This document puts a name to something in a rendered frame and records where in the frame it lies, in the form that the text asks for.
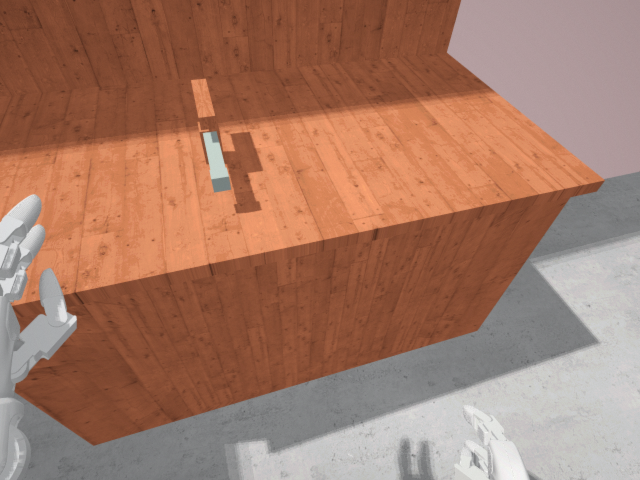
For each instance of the robot right hand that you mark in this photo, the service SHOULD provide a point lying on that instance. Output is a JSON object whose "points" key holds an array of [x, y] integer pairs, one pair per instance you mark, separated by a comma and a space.
{"points": [[502, 461]]}

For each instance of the robot left forearm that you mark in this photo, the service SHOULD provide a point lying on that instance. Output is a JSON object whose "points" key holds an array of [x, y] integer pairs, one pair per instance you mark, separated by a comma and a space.
{"points": [[15, 451]]}

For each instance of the tap lever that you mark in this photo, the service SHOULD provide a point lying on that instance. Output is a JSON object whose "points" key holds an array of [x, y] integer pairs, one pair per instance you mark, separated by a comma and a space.
{"points": [[218, 171]]}

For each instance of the counter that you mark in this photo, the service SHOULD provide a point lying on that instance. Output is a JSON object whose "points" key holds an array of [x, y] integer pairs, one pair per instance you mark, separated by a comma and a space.
{"points": [[382, 199]]}

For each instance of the robot left hand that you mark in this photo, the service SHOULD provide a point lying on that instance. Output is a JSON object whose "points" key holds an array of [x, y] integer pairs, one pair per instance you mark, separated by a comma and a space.
{"points": [[19, 244]]}

